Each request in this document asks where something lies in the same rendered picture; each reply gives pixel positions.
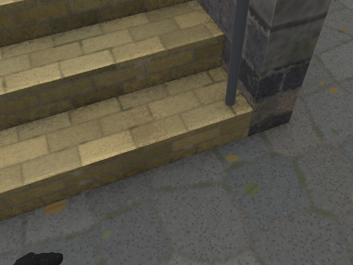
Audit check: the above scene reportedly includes stairs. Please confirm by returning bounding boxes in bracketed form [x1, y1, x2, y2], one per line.
[0, 0, 253, 221]

